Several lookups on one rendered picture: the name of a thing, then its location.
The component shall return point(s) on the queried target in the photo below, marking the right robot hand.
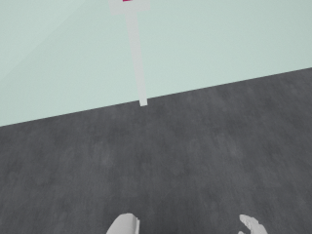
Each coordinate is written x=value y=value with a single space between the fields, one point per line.
x=252 y=224

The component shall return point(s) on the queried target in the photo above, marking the panel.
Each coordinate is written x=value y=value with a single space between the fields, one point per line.
x=130 y=9

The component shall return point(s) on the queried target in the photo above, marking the left robot thigh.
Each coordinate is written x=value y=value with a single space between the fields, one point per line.
x=124 y=224

